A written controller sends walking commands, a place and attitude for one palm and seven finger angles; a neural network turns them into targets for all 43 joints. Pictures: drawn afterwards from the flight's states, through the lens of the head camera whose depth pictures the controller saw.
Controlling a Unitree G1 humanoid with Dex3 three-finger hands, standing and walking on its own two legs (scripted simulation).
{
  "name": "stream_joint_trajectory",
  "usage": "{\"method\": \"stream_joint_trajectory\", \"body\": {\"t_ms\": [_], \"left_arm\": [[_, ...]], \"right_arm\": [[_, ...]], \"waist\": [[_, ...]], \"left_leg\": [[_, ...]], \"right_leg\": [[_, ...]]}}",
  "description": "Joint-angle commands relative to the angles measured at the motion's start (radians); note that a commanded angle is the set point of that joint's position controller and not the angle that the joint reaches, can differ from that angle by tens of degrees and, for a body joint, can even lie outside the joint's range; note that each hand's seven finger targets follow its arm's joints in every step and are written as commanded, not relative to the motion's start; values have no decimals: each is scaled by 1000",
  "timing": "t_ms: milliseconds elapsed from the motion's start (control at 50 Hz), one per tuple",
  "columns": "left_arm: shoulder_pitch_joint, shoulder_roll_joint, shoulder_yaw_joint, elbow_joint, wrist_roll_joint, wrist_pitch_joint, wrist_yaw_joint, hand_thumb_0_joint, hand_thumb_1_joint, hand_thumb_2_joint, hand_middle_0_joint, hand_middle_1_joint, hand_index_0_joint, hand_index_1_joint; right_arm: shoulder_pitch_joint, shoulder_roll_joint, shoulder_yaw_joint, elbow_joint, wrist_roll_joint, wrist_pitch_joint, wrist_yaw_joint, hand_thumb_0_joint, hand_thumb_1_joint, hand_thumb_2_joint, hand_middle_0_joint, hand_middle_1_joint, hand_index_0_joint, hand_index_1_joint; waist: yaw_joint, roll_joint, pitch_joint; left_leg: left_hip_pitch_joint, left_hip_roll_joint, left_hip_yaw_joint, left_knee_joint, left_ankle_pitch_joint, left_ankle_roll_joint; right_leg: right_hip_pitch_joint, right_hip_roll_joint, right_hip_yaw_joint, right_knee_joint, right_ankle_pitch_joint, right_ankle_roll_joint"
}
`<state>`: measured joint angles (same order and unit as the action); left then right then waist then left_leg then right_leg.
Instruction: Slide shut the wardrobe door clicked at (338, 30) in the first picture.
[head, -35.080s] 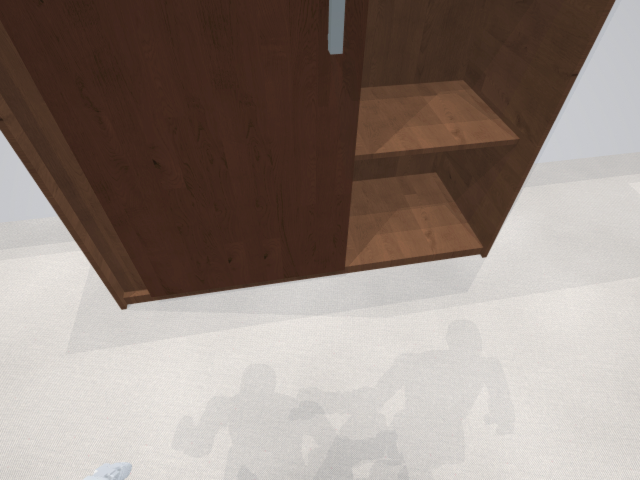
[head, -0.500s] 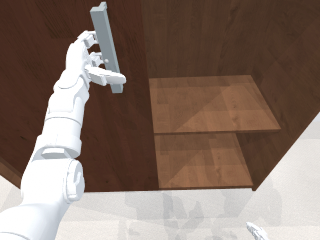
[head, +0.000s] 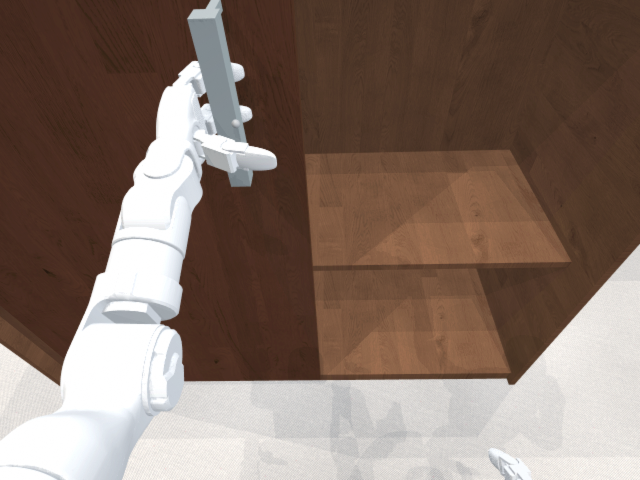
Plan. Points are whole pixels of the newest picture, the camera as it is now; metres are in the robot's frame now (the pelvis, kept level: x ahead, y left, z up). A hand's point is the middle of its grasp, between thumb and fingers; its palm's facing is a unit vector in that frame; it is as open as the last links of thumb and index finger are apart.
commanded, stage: slide the fingers in behind the handle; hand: left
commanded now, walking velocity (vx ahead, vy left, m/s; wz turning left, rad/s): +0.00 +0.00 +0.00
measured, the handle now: (229, 100) +0.50 +0.12 +0.24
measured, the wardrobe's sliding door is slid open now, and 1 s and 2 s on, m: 0.60 0.60 0.60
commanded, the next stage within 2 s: grip the handle and tug to test in 0.64 s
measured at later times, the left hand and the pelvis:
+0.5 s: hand (244, 122) +0.46 +0.10 +0.23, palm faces +0.02 -1.00 -0.02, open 13.9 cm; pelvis -0.01 +0.00 +0.00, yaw +1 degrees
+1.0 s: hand (242, 120) +0.46 +0.10 +0.23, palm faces +0.02 -1.00 +0.01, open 12.3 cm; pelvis -0.01 +0.00 +0.00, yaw +0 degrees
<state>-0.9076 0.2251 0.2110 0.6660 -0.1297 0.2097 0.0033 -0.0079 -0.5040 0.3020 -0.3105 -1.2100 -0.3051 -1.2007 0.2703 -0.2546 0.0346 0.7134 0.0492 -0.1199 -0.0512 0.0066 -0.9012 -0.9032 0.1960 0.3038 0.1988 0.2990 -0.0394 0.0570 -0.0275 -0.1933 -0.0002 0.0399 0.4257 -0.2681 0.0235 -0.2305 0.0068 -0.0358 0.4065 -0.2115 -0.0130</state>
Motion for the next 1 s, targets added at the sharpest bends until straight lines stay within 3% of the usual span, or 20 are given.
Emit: {"method": "stream_joint_trajectory", "body": {"t_ms": [0,60,120,160,200,280,420,440,480,500,540,600,620,640,720,760,800,880,900,980], "left_arm": [[-565,178,18,-217,-12,-69,5,0,-500,300,-300,-1200,-300,-1200],[-590,203,43,-195,-7,-58,14,0,-500,300,-300,-1200,-300,-1200],[-605,130,-22,-194,-4,-63,19,0,-500,300,-300,-1200,-300,-1200],[-632,110,-43,-190,-2,-68,22,0,-500,300,-300,-1200,-300,-1200],[-596,140,-9,-156,-8,-68,26,0,-500,300,-300,-1200,-300,-1200],[-671,108,-36,-112,-9,-75,27,0,-500,300,-300,-1200,-300,-1200],[-689,82,-58,-116,-7,-115,28,0,-500,300,-300,-1200,-300,-1200],[-685,80,-55,-96,-8,-115,28,0,-500,300,-300,-1200,-300,-1200],[-698,109,-31,-75,-9,-119,28,0,-500,300,-300,-1200,-300,-1200],[-706,120,-27,-72,-7,-124,31,0,-500,300,-300,-1200,-300,-1200],[-690,155,10,-93,-3,-136,35,0,-500,300,-300,-1200,-300,-1200],[-679,107,-40,-78,7,-139,32,0,-500,300,-300,-1200,-300,-1200],[-690,104,-43,-74,3,-140,32,0,-500,300,-300,-1200,-300,-1200],[-687,138,-10,-57,3,-140,34,0,-500,300,-300,-1200,-300,-1200],[-706,162,4,-60,5,-147,29,0,-500,300,-300,-1200,-300,-1200],[-715,144,-14,-65,7,-151,23,0,-407,340,-310,-1213,-310,-1213],[-672,166,9,-55,6,-154,21,0,-313,380,-320,-1227,-320,-1227],[-681,189,29,-65,-1,-155,11,0,-127,460,-340,-1253,-340,-1253],[-658,204,42,-69,0,-156,11,0,-80,480,-345,-1260,-345,-1260],[-634,232,69,-97,-1,-157,4,0,107,560,-365,-1287,-365,-1287]], "right_arm": [[-48,-116,-40,-113,2,-45,-11,0,-900,-900,200,300,200,300],[-37,-117,-39,-103,0,-42,-13,0,-900,-900,200,300,200,300],[-44,-108,-35,-106,1,-45,-9,0,-900,-900,200,300,200,300],[-34,-108,-37,-97,1,-50,-8,0,-900,-900,200,300,200,300],[-32,-116,-40,-92,-1,-48,-9,0,-900,-900,200,300,200,300],[-16,-117,-39,-75,-1,-54,-12,0,-900,-900,200,300,200,300],[-8,-112,-38,-72,-3,-69,-8,0,-900,-900,200,300,200,300],[-6,-113,-38,-68,-3,-71,-8,0,-900,-900,200,300,200,300],[-2,-116,-38,-65,-3,-73,-10,0,-900,-900,200,300,200,300],[-3,-119,-37,-62,-5,-72,-11,0,-900,-900,200,300,200,300],[1,-116,-37,-69,-8,-79,-9,0,-900,-900,200,300,200,300],[-1,-111,-37,-70,-3,-78,-6,0,-900,-900,200,300,200,300],[4,-113,-37,-67,-2,-81,-6,0,-900,-900,200,300,200,300],[12,-120,-39,-65,-3,-81,-7,0,-900,-900,200,300,200,300],[14,-120,-38,-70,-5,-83,-11,0,-900,-900,200,300,200,300],[13,-115,-37,-71,-3,-88,-9,0,-900,-900,200,300,200,300],[15,-120,-40,-74,-3,-88,-9,0,-900,-900,200,300,200,300],[22,-123,-41,-75,-1,-90,-10,0,-900,-900,200,300,200,300],[18,-125,-41,-79,-3,-87,-10,0,-900,-900,200,300,200,300],[17,-122,-42,-88,-2,-87,-8,0,-900,-900,200,300,200,300]], "waist": [[-9,-96,-331],[-11,-80,-333],[-19,-41,-319],[-29,-44,-324],[-17,-74,-330],[-41,-104,-303],[-37,-56,-336],[-39,-78,-328],[-39,-108,-315],[-36,-84,-305],[-23,-78,-345],[-30,-58,-313],[-39,-84,-292],[-34,-117,-298],[-32,-79,-318],[-35,-51,-323],[-23,-68,-337],[-29,-114,-341],[-15,-77,-346],[-13,-93,-348]], "left_leg": [[122,8,-39,-6,362,14],[113,5,-37,-8,347,14],[118,5,-43,-9,336,9],[131,7,-48,-6,345,7],[125,8,-48,-4,342,9],[109,8,-54,-11,300,9],[133,9,-62,-8,319,2],[130,10,-62,-8,306,4],[104,7,-58,-14,276,8],[104,7,-58,-16,277,6],[111,7,-55,-16,298,6],[107,8,-52,-13,299,4],[92,9,-56,-18,271,6],[84,10,-58,-22,259,8],[86,6,-55,-25,249,7],[93,5,-50,-20,247,7],[97,8,-52,-19,265,6],[85,6,-46,-19,264,13],[86,4,-44,-20,274,10],[86,6,-37,-15,297,15]], "right_leg": [[119,7,8,-13,337,-14],[113,6,13,-18,329,-14],[92,6,10,-19,301,-16],[76,8,9,-18,303,-17],[88,9,8,-17,296,-17],[52,10,7,-21,261,-12],[53,8,6,-13,260,-18],[45,9,7,-15,251,-16],[50,10,8,-19,237,-13],[50,7,6,-20,228,-16],[75,7,12,-14,254,-16],[60,6,9,-17,250,-17],[51,9,8,-24,232,-14],[53,10,9,-22,223,-13],[63,7,13,-24,214,-15],[56,6,16,-25,215,-15],[71,7,14,-23,221,-17],[88,10,17,-24,251,-12],[99,7,17,-22,252,-16],[114,9,20,-22,293,-13]]}}
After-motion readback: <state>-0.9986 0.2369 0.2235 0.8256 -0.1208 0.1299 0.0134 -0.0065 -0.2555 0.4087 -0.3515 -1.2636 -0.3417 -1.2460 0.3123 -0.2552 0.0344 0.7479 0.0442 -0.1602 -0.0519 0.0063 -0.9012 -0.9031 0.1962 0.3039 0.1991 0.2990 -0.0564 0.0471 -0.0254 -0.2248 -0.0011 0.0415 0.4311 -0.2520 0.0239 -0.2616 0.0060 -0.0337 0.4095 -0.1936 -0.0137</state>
